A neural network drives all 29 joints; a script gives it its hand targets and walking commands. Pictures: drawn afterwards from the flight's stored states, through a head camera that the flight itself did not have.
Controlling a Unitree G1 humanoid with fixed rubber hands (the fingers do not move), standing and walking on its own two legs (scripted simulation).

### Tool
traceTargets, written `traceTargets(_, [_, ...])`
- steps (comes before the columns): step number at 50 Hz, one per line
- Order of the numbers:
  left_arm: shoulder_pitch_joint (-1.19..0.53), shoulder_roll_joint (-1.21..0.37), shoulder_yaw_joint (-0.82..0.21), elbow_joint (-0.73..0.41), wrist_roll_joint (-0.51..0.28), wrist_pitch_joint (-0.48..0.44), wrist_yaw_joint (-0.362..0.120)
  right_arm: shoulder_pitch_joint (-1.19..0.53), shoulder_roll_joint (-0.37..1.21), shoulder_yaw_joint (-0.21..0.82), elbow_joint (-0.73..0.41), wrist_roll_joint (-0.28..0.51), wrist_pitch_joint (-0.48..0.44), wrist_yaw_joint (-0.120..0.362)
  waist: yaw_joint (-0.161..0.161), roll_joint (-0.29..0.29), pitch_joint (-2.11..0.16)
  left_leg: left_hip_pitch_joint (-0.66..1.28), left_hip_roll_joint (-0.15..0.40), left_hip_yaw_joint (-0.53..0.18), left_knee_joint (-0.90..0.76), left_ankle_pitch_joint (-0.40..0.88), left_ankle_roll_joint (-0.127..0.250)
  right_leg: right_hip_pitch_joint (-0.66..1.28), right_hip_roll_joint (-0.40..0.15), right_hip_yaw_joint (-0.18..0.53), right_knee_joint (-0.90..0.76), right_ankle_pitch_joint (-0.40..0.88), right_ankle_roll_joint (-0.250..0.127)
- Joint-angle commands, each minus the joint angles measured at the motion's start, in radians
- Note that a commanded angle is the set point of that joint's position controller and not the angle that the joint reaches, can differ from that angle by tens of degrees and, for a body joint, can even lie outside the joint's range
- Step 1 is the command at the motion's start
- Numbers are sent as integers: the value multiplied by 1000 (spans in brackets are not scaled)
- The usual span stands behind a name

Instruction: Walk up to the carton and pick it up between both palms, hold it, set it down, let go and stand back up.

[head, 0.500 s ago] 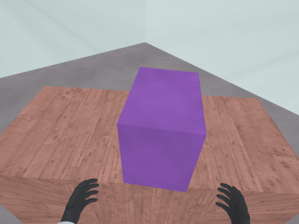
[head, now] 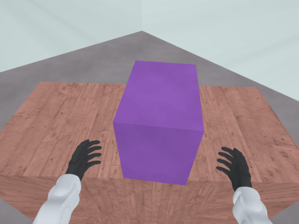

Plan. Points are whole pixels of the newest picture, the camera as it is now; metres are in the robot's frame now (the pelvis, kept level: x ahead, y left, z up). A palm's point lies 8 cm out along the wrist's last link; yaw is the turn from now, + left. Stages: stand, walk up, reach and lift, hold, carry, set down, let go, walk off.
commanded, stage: reach and lift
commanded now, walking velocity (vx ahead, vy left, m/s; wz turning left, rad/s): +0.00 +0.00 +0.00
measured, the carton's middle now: (159, 120) +0.47 -0.01 +0.01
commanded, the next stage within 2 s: none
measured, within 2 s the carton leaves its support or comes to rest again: neither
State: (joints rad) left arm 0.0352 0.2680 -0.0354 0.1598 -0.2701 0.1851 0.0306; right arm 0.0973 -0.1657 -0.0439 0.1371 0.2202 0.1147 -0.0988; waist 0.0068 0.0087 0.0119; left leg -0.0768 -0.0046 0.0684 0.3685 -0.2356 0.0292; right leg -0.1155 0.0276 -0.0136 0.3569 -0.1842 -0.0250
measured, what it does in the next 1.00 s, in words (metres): stands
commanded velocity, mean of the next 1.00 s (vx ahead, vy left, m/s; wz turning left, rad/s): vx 0.00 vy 0.00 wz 0.00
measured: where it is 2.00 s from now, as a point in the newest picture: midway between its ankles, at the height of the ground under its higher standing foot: outside the picture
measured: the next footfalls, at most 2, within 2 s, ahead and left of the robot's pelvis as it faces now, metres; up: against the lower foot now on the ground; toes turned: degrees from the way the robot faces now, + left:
none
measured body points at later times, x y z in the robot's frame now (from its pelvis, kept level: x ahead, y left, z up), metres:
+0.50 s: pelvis +0.00 +0.00 +0.00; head +0.01 +0.00 +0.45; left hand +0.35 +0.20 +0.10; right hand +0.32 -0.22 +0.10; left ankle -0.02 +0.10 -0.75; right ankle +0.01 -0.10 -0.75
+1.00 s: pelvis +0.00 -0.01 +0.00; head +0.01 +0.01 +0.45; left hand +0.42 +0.19 +0.16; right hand +0.39 -0.23 +0.16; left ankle -0.02 +0.10 -0.75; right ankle +0.01 -0.10 -0.75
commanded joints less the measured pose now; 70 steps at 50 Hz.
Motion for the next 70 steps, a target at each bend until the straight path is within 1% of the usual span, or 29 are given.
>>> traceTargets(1, [-317,149,100,-270,-5,11,-5,-289,-144,-58,-282,8,-11,-6,-6,6,-202,-26,28,-60,-74,255,-51,93,-24,75,-49,229,2])
traceTargets(5, [-381,159,128,-296,-4,68,-14,-348,-167,-64,-304,27,31,-10,-10,4,-249,-15,27,-60,-70,281,-51,101,-20,72,-44,266,7])
traceTargets(10, [-447,162,158,-309,5,139,-26,-411,-196,-62,-305,53,75,-19,-20,-3,-282,0,24,-59,-61,320,-51,114,-13,68,-37,334,15])
traceTargets(15, [-530,170,186,-330,15,203,-32,-494,-226,-61,-309,78,110,-29,-29,-3,-322,7,19,-56,-52,356,-53,130,-7,63,-27,398,22])
traceTargets(21, [-645,186,214,-342,26,274,-31,-612,-260,-60,-309,105,146,-41,-34,1,-379,3,14,-49,-46,367,-53,148,-3,58,-12,454,31])
traceTargets(28, [-786,200,228,-287,39,337,-24,-756,-290,-60,-226,130,192,-42,-44,11,-420,-11,14,-50,-48,342,-48,148,0,55,-5,453,32])
traceTargets(31, [-849,213,229,-270,37,356,-19,-821,-306,-59,-203,140,204,-42,-49,8,-460,-13,13,-50,-40,355,-46,158,2,52,4,483,36])
traceTargets(33, [-894,220,230,-232,39,366,-18,-866,-313,-61,-167,143,214,-40,-54,10,-468,-23,11,-50,-41,343,-45,162,0,53,7,491,37])
traceTargets(35, [-931,229,231,-221,41,374,-16,-906,-324,-65,-155,145,219,-40,-59,5,-494,-24,10,-51,-39,347,-44,171,2,51,11,505,39])
traceTargets(40, [-1060,258,228,-151,40,379,-9,-1030,-340,-70,-78,151,232,-36,-66,14,-542,-47,7,-53,-34,332,-40,178,0,52,20,520,42])
traceTargets(43, [-1117,268,222,-99,40,380,-5,-1093,-350,-65,-30,157,238,-32,-70,11,-564,-54,6,-57,-31,336,-38,184,1,50,25,540,45])
traceTargets(45, [-1160,273,219,-72,44,383,-2,-1131,-359,-66,12,162,242,-29,-76,21,-579,-49,7,-60,-26,347,-41,178,3,47,25,547,44])
traceTargets(49, [-1253,291,207,-23,36,380,5,-1225,-375,-69,60,165,239,-25,-84,23,-632,-47,4,-63,-17,352,-42,177,4,43,28,575,48])
traceTargets(54, [-1378,306,182,106,29,368,11,-1347,-386,-64,178,165,241,-19,-91,27,-652,-65,4,-69,-18,321,-39,157,2,39,25,558,50])
traceTargets(57, [-1436,310,167,157,27,355,17,-1402,-394,-59,235,169,236,-16,-95,41,-678,-59,4,-72,-10,342,-44,153,5,33,26,578,49])
traceTargets(60, [-1499,316,155,227,23,344,19,-1463,-397,-52,297,168,231,-16,-98,38,-693,-63,3,-73,-7,336,-43,149,6,28,26,585,51])
traceTargets(64, [-1535,308,138,325,30,317,17,-1503,-385,-37,382,163,217,-18,-102,41,-695,-58,1,-76,1,347,-46,148,8,20,25,599,52])
traceTargets(68, [-1475,272,135,438,63,267,1,-1450,-340,-10,481,151,189,-23,-104,34,-632,-62,-3,-78,-4,345,-43,165,8,16,20,604,53])
traceTargets(70, [-1443,258,137,459,80,233,-9,-1418,-317,-2,494,142,165,-25,-102,28,-610,-57,-6,-76,-4,354,-45,174,10,11,16,606,55])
